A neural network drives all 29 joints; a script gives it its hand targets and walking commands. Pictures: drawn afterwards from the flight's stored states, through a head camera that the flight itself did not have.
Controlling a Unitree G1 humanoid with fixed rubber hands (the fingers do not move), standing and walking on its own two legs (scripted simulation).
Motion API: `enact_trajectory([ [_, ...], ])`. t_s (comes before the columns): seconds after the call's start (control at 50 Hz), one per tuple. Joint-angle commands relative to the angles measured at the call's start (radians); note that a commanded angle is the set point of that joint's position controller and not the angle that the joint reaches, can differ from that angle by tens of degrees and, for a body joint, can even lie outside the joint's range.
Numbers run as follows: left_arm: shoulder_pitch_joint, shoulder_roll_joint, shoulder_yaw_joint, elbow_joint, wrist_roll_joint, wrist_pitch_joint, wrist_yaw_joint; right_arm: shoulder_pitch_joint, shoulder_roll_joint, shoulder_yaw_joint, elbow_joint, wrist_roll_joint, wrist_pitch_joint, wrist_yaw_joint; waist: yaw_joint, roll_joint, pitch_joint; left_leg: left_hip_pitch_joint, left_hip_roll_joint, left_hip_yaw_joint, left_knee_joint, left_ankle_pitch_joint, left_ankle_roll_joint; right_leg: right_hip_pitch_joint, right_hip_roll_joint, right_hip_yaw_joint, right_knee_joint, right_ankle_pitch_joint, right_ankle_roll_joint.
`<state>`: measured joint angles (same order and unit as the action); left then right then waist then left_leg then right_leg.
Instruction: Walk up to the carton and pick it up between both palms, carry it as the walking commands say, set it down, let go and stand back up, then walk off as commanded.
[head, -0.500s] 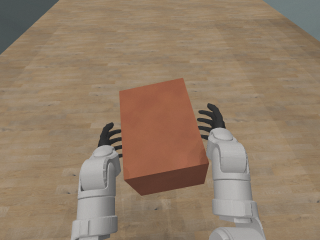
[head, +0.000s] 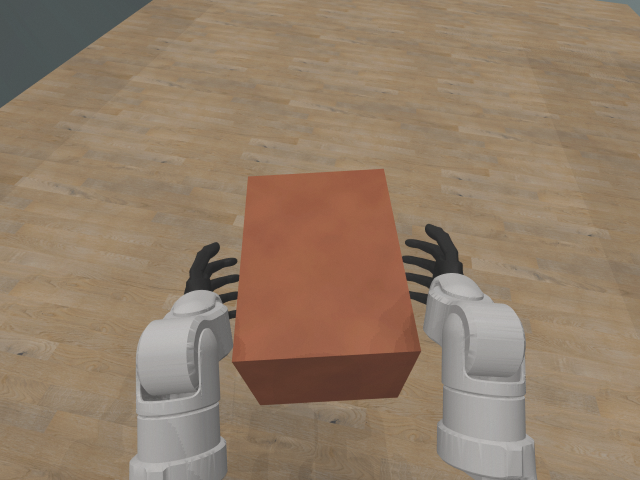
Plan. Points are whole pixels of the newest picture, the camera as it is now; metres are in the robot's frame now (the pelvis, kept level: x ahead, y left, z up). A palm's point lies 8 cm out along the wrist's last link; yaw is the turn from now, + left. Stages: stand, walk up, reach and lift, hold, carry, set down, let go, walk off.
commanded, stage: carry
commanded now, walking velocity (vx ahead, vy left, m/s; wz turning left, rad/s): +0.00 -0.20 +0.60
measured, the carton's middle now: (322, 286) +0.38 +0.00 +0.02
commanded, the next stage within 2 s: none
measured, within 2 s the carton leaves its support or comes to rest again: neither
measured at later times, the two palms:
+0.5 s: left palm (228, 347) +0.24 +0.10 +0.12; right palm (478, 286) +0.31 -0.16 +0.13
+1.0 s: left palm (169, 467) +0.14 +0.13 +0.13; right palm (428, 300) +0.28 -0.10 +0.14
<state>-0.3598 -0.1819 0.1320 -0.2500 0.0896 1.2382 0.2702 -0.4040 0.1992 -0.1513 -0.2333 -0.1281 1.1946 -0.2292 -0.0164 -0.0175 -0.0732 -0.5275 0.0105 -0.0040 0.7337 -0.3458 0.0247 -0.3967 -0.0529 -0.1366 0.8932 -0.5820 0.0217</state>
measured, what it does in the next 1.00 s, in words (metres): steps to the right, turning left: right foot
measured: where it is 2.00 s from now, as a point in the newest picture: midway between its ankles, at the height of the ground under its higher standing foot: outside the picture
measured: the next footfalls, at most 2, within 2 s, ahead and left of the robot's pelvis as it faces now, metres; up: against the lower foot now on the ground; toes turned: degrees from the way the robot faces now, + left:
right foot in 0.44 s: +0.03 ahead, -0.17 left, +0.00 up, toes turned +4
left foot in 1.14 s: -0.05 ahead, +0.05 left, +0.00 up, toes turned +38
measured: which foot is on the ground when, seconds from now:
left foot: down 0.00-0.44, up 0.46-1.00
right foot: up 0.00-0.42, down 0.44-1.00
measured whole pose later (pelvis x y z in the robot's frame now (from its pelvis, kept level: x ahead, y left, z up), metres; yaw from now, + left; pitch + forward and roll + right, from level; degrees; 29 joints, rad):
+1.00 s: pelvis -0.04 -0.12 +0.02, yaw +29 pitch +1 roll +1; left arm -0.26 -0.15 0.07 -0.29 0.08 1.27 0.24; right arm -0.34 0.18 -0.07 -0.27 -0.12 1.25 -0.28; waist -0.01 0.01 -0.07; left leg -0.60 0.07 0.04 1.22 -0.41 -0.05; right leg -0.25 -0.14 -0.42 0.60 -0.36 -0.07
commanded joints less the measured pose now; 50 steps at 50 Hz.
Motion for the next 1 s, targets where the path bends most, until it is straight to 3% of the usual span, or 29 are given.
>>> enact_trajectory([
  [0.0, -0.462, -1.047, -0.662, -0.227, -0.383, -0.072, -0.226, -0.138, 0.999, 0.536, -0.115, 0.397, -0.015, 0.241, -0.013, 0.259, -0.415, 0.627, 0.248, -0.505, -0.212, 1.127, 0.147, -0.238, 0.081, 0.101, 0.068, -0.046, 0.043],
  [0.06, -0.617, -1.045, -0.727, -0.398, -0.438, -0.1, -0.221, -0.075, 1.049, 0.496, -0.078, 0.381, -0.032, 0.248, -0.01, 0.309, -0.472, 0.582, 0.233, -0.512, -0.244, 0.942, 0.103, -0.185, 0.065, 0.142, 0.084, 0.073, 0.045],
  [0.08, -0.506, -1.05, -0.7, -0.335, -0.405, -0.103, -0.219, -0.121, 1.015, 0.528, -0.17, 0.395, -0.044, 0.247, -0.009, 0.222, -0.477, 0.594, 0.229, -0.521, -0.249, 0.855, 0.111, -0.189, 0.082, 0.145, 0.07, 0.093, 0.042],
  [0.12, -0.471, -1.049, -0.714, -0.343, -0.39, -0.107, -0.206, -0.099, 1.005, 0.532, -0.158, 0.405, -0.049, 0.256, -0.014, 0.284, -0.464, 0.655, 0.218, -0.5, -0.243, 0.923, 0.099, -0.25, 0.077, 0.146, 0.083, 0.102, 0.044],
  [0.16, -0.357, -1.049, -0.71, -0.214, -0.362, -0.081, -0.205, -0.083, 0.938, 0.514, -0.144, 0.372, -0.038, 0.252, -0.009, 0.25, -0.469, 0.598, 0.215, -0.501, -0.25, 0.847, 0.119, -0.208, 0.074, 0.145, 0.068, 0.146, 0.048],
  [0.2, -0.4, -1.005, -0.704, -0.248, -0.357, -0.07, -0.204, -0.079, 0.933, 0.505, -0.115, 0.369, -0.019, 0.249, -0.013, 0.286, -0.394, 0.483, 0.226, -0.561, -0.304, 0.667, 0.131, -0.178, 0.081, 0.139, 0.061, 0.16, 0.042],
  [0.26, -0.391, -0.959, -0.682, -0.219, -0.342, -0.042, -0.202, -0.042, 0.901, 0.51, -0.06, 0.343, 0.013, 0.242, -0.008, 0.366, -0.328, 0.34, 0.21, -0.568, -0.35, 0.42, 0.084, -0.086, 0.075, 0.144, -0.052, 0.133, 0.03],
  [0.3, -0.351, -0.93, -0.643, -0.149, -0.321, -0.032, -0.202, -0.077, 0.864, 0.523, -0.052, 0.343, 0.019, 0.237, -0.007, 0.346, -0.317, 0.277, 0.186, -0.565, -0.367, 0.399, 0.052, 0.02, 0.102, 0.129, -0.2, 0.122, 0.027],
  [0.32, -0.381, -0.916, -0.648, -0.149, -0.327, -0.026, -0.2, -0.035, 0.845, 0.504, -0.012, 0.329, 0.028, 0.236, -0.008, 0.395, -0.297, 0.229, 0.171, -0.557, -0.368, 0.403, 0.051, 0.082, 0.124, 0.091, -0.262, 0.089, 0.036],
  [0.36, -0.378, -0.933, -0.62, -0.169, -0.343, -0.036, -0.213, -0.116, 0.882, 0.571, -0.078, 0.361, 0.028, 0.227, 0.014, 0.329, -0.321, 0.017, 0.086, -0.375, -0.33, 0.18, -0.064, 0.387, 0.065, 0.043, -0.503, 0.264, 0.01],
  [0.38, -0.36, -0.918, -0.594, -0.125, -0.325, -0.032, -0.215, -0.107, 0.872, 0.567, -0.045, 0.347, 0.03, 0.22, 0.027, 0.189, -0.321, -0.101, -0.021, -0.241, -0.208, -0.043, -0.096, 0.547, -0.042, 0.122, -0.566, 0.192, -0.011],
  [0.4, -0.399, -0.918, -0.583, -0.147, -0.33, -0.04, -0.223, -0.144, 0.892, 0.592, -0.076, 0.361, 0.031, 0.22, 0.018, -0.174, -0.362, -0.118, -0.045, -0.086, 0.112, -0.22, -0.08, 0.498, -0.301, 0.277, -0.649, 0.116, -0.064],
  [0.42, -0.381, -0.934, -0.569, -0.09, -0.329, -0.033, -0.235, -0.205, 0.888, 0.597, -0.081, 0.35, 0.029, 0.217, 0.012, -0.226, -0.323, -0.214, -0.009, -0.009, 0.364, -0.272, -0.075, 0.41, -0.469, 0.348, -0.612, 0.308, -0.132],
  [0.44, -0.375, -0.936, -0.574, -0.105, -0.339, -0.027, -0.239, -0.174, 0.896, 0.587, -0.051, 0.35, 0.038, 0.212, -0.001, -0.165, -0.218, -0.249, 0.066, -0.027, 0.488, -0.23, -0.068, 0.311, -0.452, 0.245, -0.557, 0.399, -0.128],
  [0.46, -0.414, -0.92, -0.558, -0.159, -0.346, -0.039, -0.251, -0.202, 0.94, 0.601, -0.062, 0.356, 0.034, 0.215, 0.0, -0.146, -0.159, -0.232, 0.078, 0.004, 0.577, -0.186, -0.068, 0.24, -0.41, 0.178, -0.565, 0.426, -0.137],
  [0.48, -0.333, -0.946, -0.526, -0.1, -0.332, -0.031, -0.258, -0.304, 0.941, 0.646, -0.141, 0.382, 0.024, 0.211, 0.009, -0.052, -0.152, -0.239, 0.085, 0.003, 0.629, -0.089, -0.056, 0.258, -0.338, 0.091, -0.559, 0.429, -0.098],
  [0.5, -0.385, -0.94, -0.538, -0.176, -0.347, -0.047, -0.26, -0.266, 0.965, 0.658, -0.128, 0.39, 0.029, 0.212, 0.003, -0.054, -0.207, -0.248, 0.089, 0.029, 0.645, -0.06, -0.065, 0.297, -0.321, 0.038, -0.509, 0.472, -0.091],
  [0.52, -0.371, -0.959, -0.543, -0.208, -0.367, -0.055, -0.267, -0.262, 1.003, 0.691, -0.152, 0.416, 0.023, 0.211, 0.004, -0.069, -0.249, -0.265, 0.082, 0.042, 0.639, -0.039, -0.063, 0.394, -0.296, 0.018, -0.445, 0.637, -0.09],
  [0.54, -0.363, -0.947, -0.537, -0.227, -0.371, -0.059, -0.27, -0.247, 1.016, 0.696, -0.151, 0.425, 0.018, 0.205, 0.001, -0.081, -0.288, -0.281, 0.074, 0.069, 0.669, -0.012, -0.07, 0.465, -0.289, -0.031, -0.412, 0.825, -0.025],
  [0.56, -0.313, -0.927, -0.499, -0.162, -0.355, -0.055, -0.267, -0.231, 0.994, 0.688, -0.118, 0.409, 0.02, 0.192, 0.012, -0.152, -0.265, -0.337, 0.049, 0.11, 0.662, -0.042, -0.071, 0.551, -0.275, -0.051, -0.364, 1.033, -0.029],
  [0.6, -0.281, -0.91, -0.48, -0.136, -0.344, -0.052, -0.268, -0.228, 0.978, 0.692, -0.116, 0.4, 0.028, 0.18, 0.018, -0.19, -0.266, -0.33, 0.059, 0.124, 0.667, -0.022, -0.084, 0.55, -0.255, -0.051, -0.378, 1.073, 0.008],
  [0.66, -0.309, -0.886, -0.458, -0.19, -0.344, -0.06, -0.274, -0.286, 1.017, 0.74, -0.141, 0.425, 0.032, 0.177, 0.022, -0.246, -0.273, -0.322, 0.04, 0.157, 0.632, -0.045, -0.09, 0.632, -0.248, -0.078, -0.355, 1.189, 0.001],
  [0.7, -0.232, -0.884, -0.458, -0.129, -0.322, -0.044, -0.272, -0.21, 0.969, 0.696, -0.103, 0.398, 0.044, 0.176, 0.026, -0.166, -0.259, -0.329, 0.053, 0.162, 0.611, -0.071, -0.083, 0.603, -0.271, -0.076, -0.357, 1.087, -0.046],
  [0.74, -0.261, -0.897, -0.463, -0.145, -0.333, -0.043, -0.273, -0.208, 0.98, 0.693, -0.107, 0.401, 0.051, 0.18, 0.033, -0.205, -0.279, -0.32, 0.071, 0.156, 0.555, -0.089, -0.073, 0.627, -0.296, -0.064, -0.349, 1.061, -0.088],
  [0.78, -0.304, -0.909, -0.486, -0.178, -0.346, -0.046, -0.278, -0.238, 0.993, 0.686, -0.11, 0.403, 0.051, 0.189, 0.031, -0.161, -0.263, -0.302, 0.094, 0.149, 0.542, -0.058, -0.068, 0.553, -0.325, -0.074, -0.375, 0.95, -0.098],
  [0.82, -0.307, -0.918, -0.497, -0.163, -0.339, -0.039, -0.272, -0.187, 0.992, 0.653, -0.057, 0.38, 0.06, 0.192, 0.028, -0.097, -0.235, -0.279, 0.103, 0.151, 0.467, -0.081, -0.059, 0.499, -0.336, -0.091, -0.393, 0.79, -0.162],
  [0.9, -0.323, -0.916, -0.509, -0.137, -0.334, -0.021, -0.272, -0.169, 0.968, 0.618, -0.02, 0.363, 0.075, 0.2, 0.019, -0.077, -0.153, -0.219, 0.119, 0.159, 0.397, -0.055, -0.028, 0.343, -0.375, -0.107, -0.455, 0.382, -0.181],
  [0.96, -0.331, -0.993, -0.532, -0.133, -0.345, -0.025, -0.275, -0.231, 0.983, 0.612, -0.097, 0.391, 0.056, 0.215, 0.024, -0.079, -0.223, -0.097, 0.111, 0.172, 0.235, -0.024, -0.016, 0.348, -0.357, -0.207, -0.378, 0.522, -0.142],
  [0.98, -0.424, -0.974, -0.552, -0.201, -0.357, -0.027, -0.268, -0.201, 1.0, 0.593, -0.058, 0.386, 0.063, 0.219, 0.025, -0.044, -0.197, -0.084, 0.098, 0.191, 0.205, -0.031, -0.02, 0.313, -0.355, -0.192, -0.359, 0.412, -0.148],
])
